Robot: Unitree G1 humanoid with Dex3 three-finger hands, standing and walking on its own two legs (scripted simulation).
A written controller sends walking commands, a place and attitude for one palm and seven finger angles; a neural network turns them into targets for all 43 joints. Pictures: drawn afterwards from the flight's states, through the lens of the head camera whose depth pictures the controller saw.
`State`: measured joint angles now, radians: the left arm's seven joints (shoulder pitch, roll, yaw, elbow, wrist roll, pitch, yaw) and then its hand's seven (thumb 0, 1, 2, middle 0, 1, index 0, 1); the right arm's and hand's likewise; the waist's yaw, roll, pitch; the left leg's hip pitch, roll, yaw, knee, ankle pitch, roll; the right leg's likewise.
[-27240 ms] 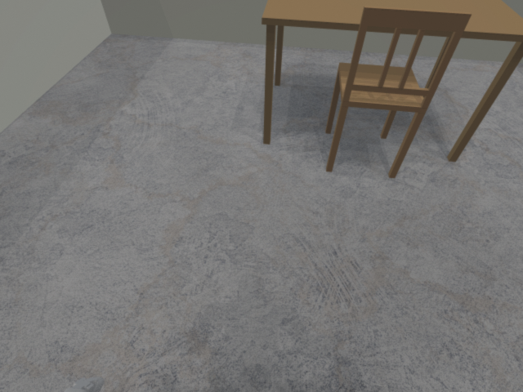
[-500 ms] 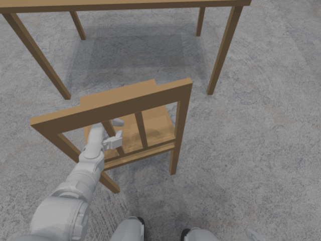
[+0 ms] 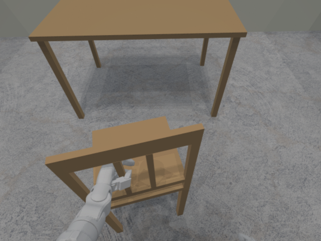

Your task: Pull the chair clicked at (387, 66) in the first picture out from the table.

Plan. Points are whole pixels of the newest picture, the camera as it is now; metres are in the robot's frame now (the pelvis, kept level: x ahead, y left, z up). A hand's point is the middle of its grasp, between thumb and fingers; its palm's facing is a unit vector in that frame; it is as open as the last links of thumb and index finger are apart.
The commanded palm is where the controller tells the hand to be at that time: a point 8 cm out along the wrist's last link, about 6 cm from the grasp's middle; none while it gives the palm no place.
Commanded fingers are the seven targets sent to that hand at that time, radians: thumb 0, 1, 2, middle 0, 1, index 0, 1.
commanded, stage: stop walking, hand still on the chair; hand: left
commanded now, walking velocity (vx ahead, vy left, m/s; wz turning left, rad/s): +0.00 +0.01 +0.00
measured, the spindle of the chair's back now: (123, 177) +0.32 +0.13 -0.11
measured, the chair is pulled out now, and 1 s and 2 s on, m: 0.61 0.63 0.63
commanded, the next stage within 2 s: open the thumb and straighten the fingers in 0.48 s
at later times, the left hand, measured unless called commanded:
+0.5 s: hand (126, 184) +0.28 +0.11 -0.06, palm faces +0.01 -0.99 -0.16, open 5.2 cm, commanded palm +0.25 +0.16 -0.05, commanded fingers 0.00 0.90 0.90 -0.50 -1.45 -0.50 -1.45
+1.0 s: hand (122, 182) +0.28 +0.12 -0.06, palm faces -0.01 -0.99 -0.14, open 12.7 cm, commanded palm +0.26 +0.17 -0.04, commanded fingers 0.00 -0.55 0.20 -0.20 -0.58 -0.20 -0.58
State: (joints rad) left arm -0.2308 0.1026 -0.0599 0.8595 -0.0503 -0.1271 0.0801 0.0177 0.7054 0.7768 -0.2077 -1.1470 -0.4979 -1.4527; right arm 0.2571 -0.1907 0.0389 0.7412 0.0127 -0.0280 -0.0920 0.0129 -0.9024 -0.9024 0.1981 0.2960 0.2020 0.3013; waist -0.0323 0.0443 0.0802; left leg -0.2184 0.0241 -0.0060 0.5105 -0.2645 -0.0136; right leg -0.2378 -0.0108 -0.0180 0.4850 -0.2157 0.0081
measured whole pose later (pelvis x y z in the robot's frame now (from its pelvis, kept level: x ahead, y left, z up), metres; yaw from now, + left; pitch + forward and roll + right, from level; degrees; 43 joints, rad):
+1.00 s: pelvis +0.01 +0.00 -0.02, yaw +0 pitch +8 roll +0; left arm 0.05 0.14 -0.04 0.37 -0.08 0.09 0.05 0.01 -0.33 0.30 -0.35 -1.12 -0.40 -1.18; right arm 0.24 -0.25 0.00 0.60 0.03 -0.09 -0.05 0.02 -0.90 -0.90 0.20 0.30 0.20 0.30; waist -0.05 0.05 -0.09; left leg -0.49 0.01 -0.01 0.73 -0.37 -0.01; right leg -0.52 -0.03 -0.01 0.73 -0.34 0.01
